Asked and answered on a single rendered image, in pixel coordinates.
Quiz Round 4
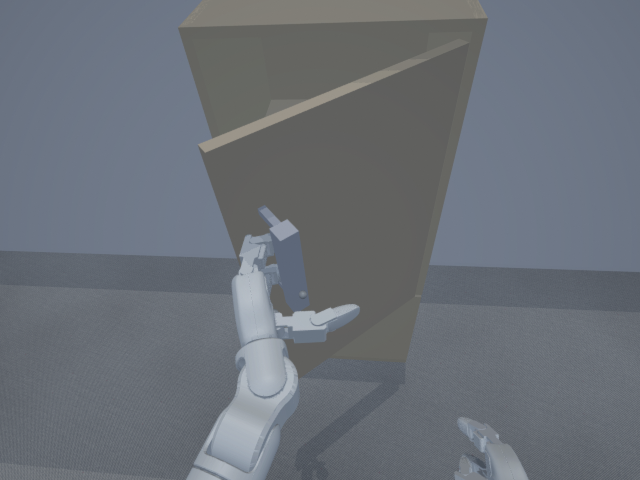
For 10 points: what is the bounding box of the handle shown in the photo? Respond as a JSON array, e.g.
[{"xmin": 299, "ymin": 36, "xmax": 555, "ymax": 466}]
[{"xmin": 258, "ymin": 205, "xmax": 310, "ymax": 312}]

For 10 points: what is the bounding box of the robot right hand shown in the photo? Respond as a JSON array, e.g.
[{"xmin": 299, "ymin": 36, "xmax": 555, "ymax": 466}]
[{"xmin": 454, "ymin": 417, "xmax": 529, "ymax": 480}]

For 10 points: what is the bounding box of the robot left hand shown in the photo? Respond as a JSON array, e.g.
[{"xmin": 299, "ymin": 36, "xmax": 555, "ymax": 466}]
[{"xmin": 232, "ymin": 233, "xmax": 360, "ymax": 348}]

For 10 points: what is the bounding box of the robot left forearm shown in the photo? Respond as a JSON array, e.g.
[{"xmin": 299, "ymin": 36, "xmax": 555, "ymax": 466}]
[{"xmin": 186, "ymin": 338, "xmax": 300, "ymax": 480}]

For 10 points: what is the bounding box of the cupboard door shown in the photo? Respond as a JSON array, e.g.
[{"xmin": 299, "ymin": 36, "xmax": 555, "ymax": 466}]
[{"xmin": 198, "ymin": 39, "xmax": 470, "ymax": 379}]

